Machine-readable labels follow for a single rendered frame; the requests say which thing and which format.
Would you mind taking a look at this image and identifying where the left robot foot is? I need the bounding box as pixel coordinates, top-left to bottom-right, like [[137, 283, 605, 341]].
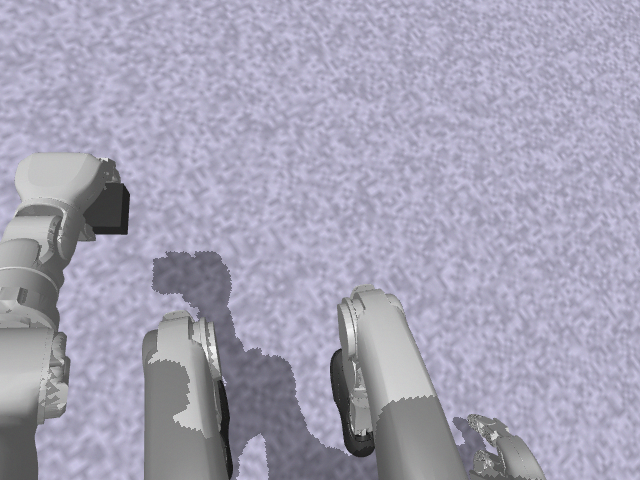
[[217, 380, 233, 480]]

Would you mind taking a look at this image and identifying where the small box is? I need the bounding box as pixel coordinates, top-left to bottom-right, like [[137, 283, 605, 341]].
[[83, 183, 130, 235]]

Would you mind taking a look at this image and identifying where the right robot foot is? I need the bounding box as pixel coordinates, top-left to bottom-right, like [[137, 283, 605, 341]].
[[330, 348, 375, 457]]

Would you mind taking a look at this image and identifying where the left robot arm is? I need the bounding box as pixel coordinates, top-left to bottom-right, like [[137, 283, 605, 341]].
[[0, 198, 82, 480]]

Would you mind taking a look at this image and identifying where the left robot hand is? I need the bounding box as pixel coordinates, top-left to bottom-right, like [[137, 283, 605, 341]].
[[15, 152, 121, 242]]

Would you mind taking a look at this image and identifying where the right robot hand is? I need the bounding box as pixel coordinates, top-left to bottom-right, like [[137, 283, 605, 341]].
[[467, 414, 546, 480]]

